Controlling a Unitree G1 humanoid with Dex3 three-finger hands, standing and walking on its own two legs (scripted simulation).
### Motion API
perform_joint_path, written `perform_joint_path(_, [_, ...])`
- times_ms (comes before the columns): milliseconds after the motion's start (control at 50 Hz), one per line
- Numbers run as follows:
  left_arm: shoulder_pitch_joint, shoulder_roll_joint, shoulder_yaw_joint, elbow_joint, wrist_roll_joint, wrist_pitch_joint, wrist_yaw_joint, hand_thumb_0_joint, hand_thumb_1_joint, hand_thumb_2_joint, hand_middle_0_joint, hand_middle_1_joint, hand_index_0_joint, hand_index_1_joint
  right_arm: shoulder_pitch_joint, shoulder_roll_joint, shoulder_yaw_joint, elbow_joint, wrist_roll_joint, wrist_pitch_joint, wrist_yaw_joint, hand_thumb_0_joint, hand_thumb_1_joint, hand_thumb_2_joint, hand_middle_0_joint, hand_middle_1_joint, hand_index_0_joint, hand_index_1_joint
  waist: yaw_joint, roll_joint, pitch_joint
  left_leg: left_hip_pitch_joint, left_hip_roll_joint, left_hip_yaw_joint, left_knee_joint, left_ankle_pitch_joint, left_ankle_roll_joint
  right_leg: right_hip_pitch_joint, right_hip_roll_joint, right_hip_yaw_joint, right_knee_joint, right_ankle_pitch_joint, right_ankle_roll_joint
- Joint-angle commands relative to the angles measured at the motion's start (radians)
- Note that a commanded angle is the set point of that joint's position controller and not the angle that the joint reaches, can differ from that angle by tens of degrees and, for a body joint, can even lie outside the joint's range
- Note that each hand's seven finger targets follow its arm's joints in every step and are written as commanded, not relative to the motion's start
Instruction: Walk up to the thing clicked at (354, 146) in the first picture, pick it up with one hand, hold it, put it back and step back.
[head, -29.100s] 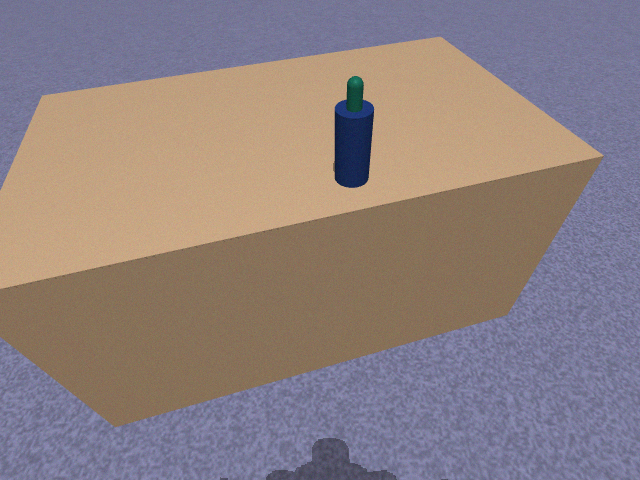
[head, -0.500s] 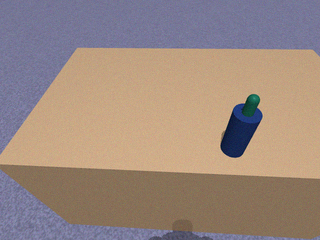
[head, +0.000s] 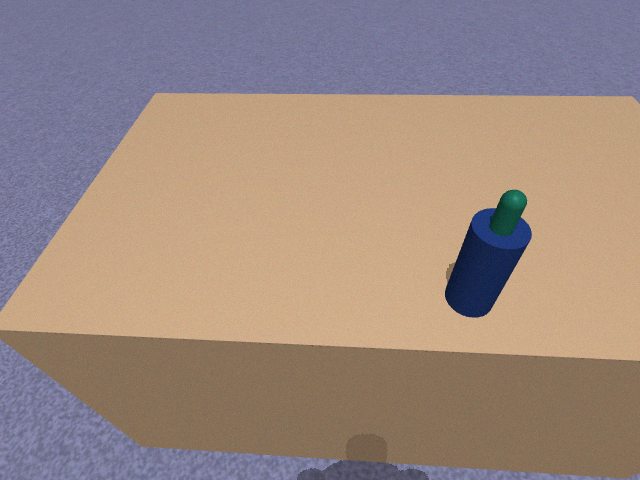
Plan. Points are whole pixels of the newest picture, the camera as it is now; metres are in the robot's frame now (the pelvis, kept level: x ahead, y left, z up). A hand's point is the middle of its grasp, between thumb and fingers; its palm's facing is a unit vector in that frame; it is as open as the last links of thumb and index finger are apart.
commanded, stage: stand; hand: right
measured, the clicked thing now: (489, 253) +0.43 -0.22 +0.03
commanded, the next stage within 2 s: step back in 0.10 s
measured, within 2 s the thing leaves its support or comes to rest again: neither
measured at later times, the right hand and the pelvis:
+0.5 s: hand out of the picture +0.00 -0.23 -0.17, palm faces -0.06 +0.90 -0.44, open 7.4 cm; pelvis -0.07 +0.05 -0.03, yaw +1 degrees
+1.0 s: hand out of the picture -0.06 -0.22 -0.17, palm faces +0.04 +0.94 -0.35, open 7.4 cm; pelvis -0.16 +0.04 -0.02, yaw -4 degrees
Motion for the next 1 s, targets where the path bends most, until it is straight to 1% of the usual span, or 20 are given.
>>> perform_joint_path(0, [-0.018,0.214,0.041,-0.054,-0.004,-0.024,0.017,0.0,0.9,0.9,-0.2,-0.3,-0.2,-0.3,-0.034,-0.211,-0.041,-0.054,0.0,-0.025,-0.02,0.0,-0.9,-0.9,0.2,0.3,0.2,0.3,0.001,0.0,-0.09,0.012,0.118,-0.072,-0.005,0.305,0.037,0.05,-0.134,0.097,-0.014,0.3,-0.013])
perform_joint_path(80, [-0.034,0.279,0.095,-0.077,-0.022,-0.009,0.021,0.0,0.9,0.9,-0.2,-0.3,-0.2,-0.3,-0.069,-0.252,-0.065,-0.084,0.004,-0.005,-0.015,0.0,-0.9,-0.9,0.2,0.3,0.2,0.3,0.006,-0.013,0.048,-0.089,0.094,-0.073,0.097,0.42,0.072,-0.027,-0.112,0.101,0.065,0.384,-0.02])
perform_joint_path(160, [-0.021,0.272,0.109,-0.13,-0.023,0.007,0.024,0.0,0.9,0.9,-0.2,-0.3,-0.2,-0.3,-0.021,-0.23,-0.078,-0.132,0.019,0.013,-0.013,0.0,-0.9,-0.9,0.2,0.3,0.2,0.3,-0.006,-0.042,-0.071,-0.085,0.055,-0.03,0.253,0.393,0.084,-0.012,-0.164,0.131,0.112,0.448,-0.101])
perform_joint_path(200, [-0.055,0.283,0.117,-0.167,-0.016,0.017,0.022,0.0,0.9,0.9,-0.2,-0.3,-0.2,-0.3,-0.01,-0.224,-0.088,-0.153,0.019,0.025,-0.011,0.0,-0.9,-0.9,0.2,0.3,0.2,0.3,-0.01,-0.09,-0.106,-0.088,0.004,0.002,0.364,0.203,0.07,-0.052,-0.237,0.188,0.097,0.433,-0.162])
perform_joint_path(240, [-0.099,0.292,0.12,-0.21,0.003,0.021,0.024,0.0,0.9,0.9,-0.2,-0.3,-0.2,-0.3,0.01,-0.218,-0.098,-0.175,0.01,0.045,-0.007,0.0,-0.9,-0.9,0.2,0.3,0.2,0.3,-0.012,-0.17,-0.083,-0.144,-0.048,-0.014,0.563,-0.266,0.076,-0.132,-0.348,0.273,0.075,0.425,-0.247])
perform_joint_path(300, [-0.151,0.305,0.124,-0.259,0.022,0.022,0.023,0.0,0.9,0.9,-0.2,-0.3,-0.2,-0.3,0.068,-0.228,-0.11,-0.206,0.011,0.052,0.001,0.0,-0.9,-0.9,0.2,0.3,0.2,0.3,-0.041,-0.193,-0.064,-0.184,-0.007,-0.087,0.602,-0.37,0.092,-0.18,-0.361,0.252,0.136,0.435,-0.253])
perform_joint_path(360, [-0.151,0.283,0.114,-0.277,0.015,0.031,0.021,0.0,0.9,0.9,-0.2,-0.3,-0.2,-0.3,0.095,-0.218,-0.116,-0.208,0.005,0.036,0.002,0.0,-0.9,-0.9,0.2,0.3,0.2,0.3,-0.039,-0.156,-0.084,-0.177,-0.021,-0.015,0.372,-0.151,0.076,-0.128,-0.252,0.166,0.272,0.381,-0.168])
perform_joint_path(380, [-0.145,0.278,0.112,-0.29,0.006,0.04,0.019,0.0,0.9,0.9,-0.2,-0.3,-0.2,-0.3,0.114,-0.218,-0.119,-0.211,-0.001,0.028,-0.001,0.0,-0.9,-0.9,0.2,0.3,0.2,0.3,-0.051,-0.103,-0.082,-0.157,0.002,-0.01,0.205,0.105,0.073,-0.122,-0.202,0.133,0.356,0.312,-0.122])
perform_joint_path(400, [-0.137,0.234,0.106,-0.302,-0.009,0.05,0.017,0.0,0.9,0.9,-0.2,-0.3,-0.2,-0.3,0.104,-0.266,-0.133,-0.221,-0.017,0.022,-0.008,0.0,-0.9,-0.9,0.2,0.3,0.2,0.3,-0.045,0.078,-0.072,-0.139,0.103,-0.156,0.111,0.394,0.089,-0.177,-0.073,0.066,0.511,0.151,-0.063])
perform_joint_path(420, [-0.156,0.19,0.102,-0.32,-0.015,0.058,0.023,0.0,0.9,0.9,-0.2,-0.3,-0.2,-0.3,0.114,-0.336,-0.148,-0.227,-0.03,0.016,-0.011,0.0,-0.9,-0.9,0.2,0.3,0.2,0.3,-0.056,0.249,-0.053,-0.041,0.218,-0.372,0.068,0.628,0.143,-0.376,0.097,0.109,0.658,-0.343,-0.034])
perform_joint_path(460, [-0.071,0.202,0.103,-0.3,-0.007,0.074,0.041,0.0,0.9,0.9,-0.2,-0.3,-0.2,-0.3,0.068,-0.378,-0.15,-0.259,-0.021,0.012,-0.017,0.0,-0.9,-0.9,0.2,0.3,0.2,0.3,-0.034,0.172,-0.081,-0.084,0.337,-0.449,0.087,0.64,0.253,-0.375,0.115,0.236,0.839,-0.491,-0.03])
perform_joint_path(540, [-0.01,0.228,0.112,-0.271,-0.014,0.073,0.04,0.0,0.9,0.9,-0.2,-0.3,-0.2,-0.3,-0.031,-0.28,-0.128,-0.301,-0.023,0.006,-0.038,0.0,-0.9,-0.9,0.2,0.3,0.2,0.3,0.025,0.138,-0.108,0.029,0.206,-0.227,0.159,0.583,0.199,-0.44,0.115,0.285,0.941,-0.31,-0.021])
perform_joint_path(680, [-0.047,0.214,0.114,-0.328,0.001,0.047,0.033,0.0,0.9,0.9,-0.2,-0.3,-0.2,-0.3,0.081,-0.257,-0.126,-0.305,-0.009,0.014,-0.05,0.0,-0.9,-0.9,0.2,0.3,0.2,0.3,-0.058,0.102,-0.094,0.163,0.242,-0.229,0.206,0.628,0.267,-0.416,0.082,0.203,0.653,-0.32,0.03])
perform_joint_path(800, [0.081,0.206,0.125,-0.289,0.01,0.04,0.019,0.0,0.9,0.9,-0.2,-0.3,-0.2,-0.3,-0.01,-0.296,-0.131,-0.345,-0.007,0.023,-0.034,0.0,-0.9,-0.9,0.2,0.3,0.2,0.3,-0.006,0.131,-0.119,-0.053,0.235,-0.201,0.198,0.298,0.231,-0.173,0.038,0.098,0.36,-0.191,-0.012])
perform_joint_path(840, [0.158,0.207,0.132,-0.26,0.017,0.03,0.016,0.0,0.9,0.9,-0.2,-0.3,-0.2,-0.3,-0.051,-0.28,-0.123,-0.349,0.002,0.029,-0.027,0.0,-0.9,-0.9,0.2,0.3,0.2,0.3,0.035,0.096,-0.128,-0.166,0.186,-0.16,0.262,0.19,0.163,-0.049,0.012,0.121,0.177,0.001,-0.048])
perform_joint_path(860, [0.141,0.26,0.143,-0.275,0.029,0.023,0.017,0.0,0.9,0.9,-0.2,-0.3,-0.2,-0.3,-0.051,-0.245,-0.113,-0.356,0.014,0.03,-0.026,0.0,-0.9,-0.9,0.2,0.3,0.2,0.3,0.026,-0.034,-0.114,-0.274,0.103,-0.111,0.364,0.066,0.103,-0.033,-0.099,0.296,0.136,0.074,-0.092])
perform_joint_path(880, [0.087,0.323,0.159,-0.301,0.023,0.02,0.014,0.0,0.9,0.9,-0.2,-0.3,-0.2,-0.3,-0.041,-0.2,-0.101,-0.356,0.017,0.033,-0.027,0.0,-0.9,-0.9,0.2,0.3,0.2,0.3,0.011,-0.219,-0.037,-0.419,-0.076,-0.034,0.519,-0.243,0.038,-0.062,-0.246,0.513,0.043,0.086,-0.185])
perform_joint_path(900, [0.03,0.382,0.164,-0.336,0.023,0.021,0.012,0.0,0.9,0.9,-0.2,-0.3,-0.2,-0.3,-0.046,-0.221,-0.112,-0.351,0.01,0.04,-0.039,0.0,-0.9,-0.9,0.2,0.3,0.2,0.3,0.038,-0.251,0.0,-0.365,-0.119,-0.09,0.77,-0.456,0.023,-0.25,-0.391,0.627,0.007,0.145,-0.325])
perform_joint_path(920, [-0.018,0.355,0.161,-0.358,0.024,0.016,0.018,0.0,0.9,0.9,-0.2,-0.3,-0.2,-0.3,-0.016,-0.241,-0.122,-0.328,0.005,0.041,-0.041,0.0,-0.9,-0.9,0.2,0.3,0.2,0.3,0.017,-0.217,0.049,-0.338,-0.097,-0.142,0.873,-0.434,0.02,-0.331,-0.389,0.623,0.005,0.172,-0.328])
perform_joint_path(980, [-0.084,0.253,0.142,-0.386,0.018,0.014,0.025,0.0,0.9,0.9,-0.2,-0.3,-0.2,-0.3,0.062,-0.228,-0.107,-0.288,0.017,0.036,-0.033,0.0,-0.9,-0.9,0.2,0.3,0.2,0.3,-0.04,-0.131,0.009,-0.377,-0.15,-0.167,0.894,-0.299,0.031,-0.202,-0.196,0.306,0.088,0.336,-0.188])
